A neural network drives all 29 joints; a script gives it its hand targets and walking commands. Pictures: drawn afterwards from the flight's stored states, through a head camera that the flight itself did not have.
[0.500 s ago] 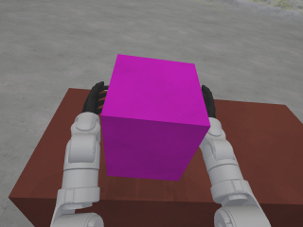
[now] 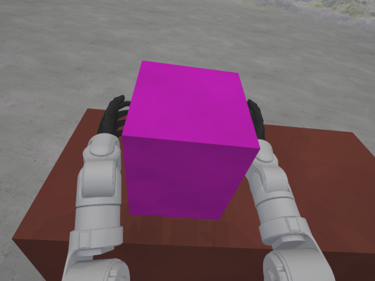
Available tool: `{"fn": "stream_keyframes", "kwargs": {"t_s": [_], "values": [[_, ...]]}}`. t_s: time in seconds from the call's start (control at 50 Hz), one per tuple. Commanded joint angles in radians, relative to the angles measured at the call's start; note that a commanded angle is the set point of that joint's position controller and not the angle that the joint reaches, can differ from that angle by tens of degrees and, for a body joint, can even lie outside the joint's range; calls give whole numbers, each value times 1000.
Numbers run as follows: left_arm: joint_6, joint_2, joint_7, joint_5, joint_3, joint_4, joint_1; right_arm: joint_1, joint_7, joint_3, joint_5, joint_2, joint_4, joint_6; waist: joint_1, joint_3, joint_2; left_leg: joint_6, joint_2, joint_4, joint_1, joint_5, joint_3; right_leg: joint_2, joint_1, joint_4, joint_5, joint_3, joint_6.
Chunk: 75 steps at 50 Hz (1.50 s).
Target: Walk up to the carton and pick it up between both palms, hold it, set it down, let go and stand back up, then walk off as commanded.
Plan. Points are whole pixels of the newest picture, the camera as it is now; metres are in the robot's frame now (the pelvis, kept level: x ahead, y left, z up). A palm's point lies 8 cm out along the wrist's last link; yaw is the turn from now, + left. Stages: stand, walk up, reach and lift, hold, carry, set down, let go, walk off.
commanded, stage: hold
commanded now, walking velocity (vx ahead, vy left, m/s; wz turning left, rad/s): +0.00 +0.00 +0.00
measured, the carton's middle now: (182, 145) +0.36 +0.00 +0.15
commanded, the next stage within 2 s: none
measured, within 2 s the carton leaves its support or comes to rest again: neither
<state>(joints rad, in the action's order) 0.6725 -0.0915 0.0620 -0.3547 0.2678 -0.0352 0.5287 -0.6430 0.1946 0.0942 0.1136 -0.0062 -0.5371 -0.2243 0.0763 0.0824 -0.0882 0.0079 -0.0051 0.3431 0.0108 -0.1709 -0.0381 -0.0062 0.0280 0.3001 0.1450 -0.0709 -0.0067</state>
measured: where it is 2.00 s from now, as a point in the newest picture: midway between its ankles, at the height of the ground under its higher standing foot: outside the picture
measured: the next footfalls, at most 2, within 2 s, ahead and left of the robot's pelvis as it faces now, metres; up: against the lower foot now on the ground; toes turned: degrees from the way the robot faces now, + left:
none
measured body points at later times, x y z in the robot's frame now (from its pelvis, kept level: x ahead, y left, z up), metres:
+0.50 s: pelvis +0.01 +0.00 +0.00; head -0.03 +0.03 +0.45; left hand +0.37 +0.15 +0.18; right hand +0.38 -0.15 +0.18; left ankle +0.03 +0.12 -0.75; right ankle +0.03 -0.11 -0.75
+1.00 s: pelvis +0.01 +0.00 +0.00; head -0.03 +0.04 +0.45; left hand +0.36 +0.15 +0.18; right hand +0.37 -0.14 +0.18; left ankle +0.03 +0.12 -0.75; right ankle +0.03 -0.11 -0.75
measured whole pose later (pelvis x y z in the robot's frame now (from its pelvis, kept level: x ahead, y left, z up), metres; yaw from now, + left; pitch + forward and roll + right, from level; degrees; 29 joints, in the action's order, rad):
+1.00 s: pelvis +0.01 +0.00 +0.00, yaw +0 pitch -12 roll -1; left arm 0.71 -0.10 0.08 -0.38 0.26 0.06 0.49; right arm -0.60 0.21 0.06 0.14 0.00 -0.45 -0.25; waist 0.08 0.11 -0.08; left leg 0.00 0.00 0.35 0.04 -0.18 -0.03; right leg -0.01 0.07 0.29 0.15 -0.07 0.00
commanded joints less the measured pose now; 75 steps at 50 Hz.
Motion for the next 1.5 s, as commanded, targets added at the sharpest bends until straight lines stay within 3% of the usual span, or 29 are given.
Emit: {"fn": "stream_keyframes", "kwargs": {"t_s": [0.0,0.48,1.0,1.48], "values": [[-27,-442,111,122,-462,56,603,-674,-116,-380,50,-477,273,59,14,-320,104,1,47,-60,10,124,71,43,104,-34,-74,-37,30],[-3,-425,129,123,-481,145,532,-607,-93,-446,89,-471,372,35,21,-314,95,13,50,-32,52,256,71,52,145,-29,-184,-41,38],[3,-421,132,106,-454,112,545,-622,-112,-405,61,-452,343,48,15,-290,91,9,42,-61,21,175,79,50,134,-39,-89,-47,26],[-5,-406,139,107,-452,119,536,-605,-96,-421,63,-464,349,54,19,-305,91,5,49,-44,34,207,80,41,154,-32,-156,-44,43]]}}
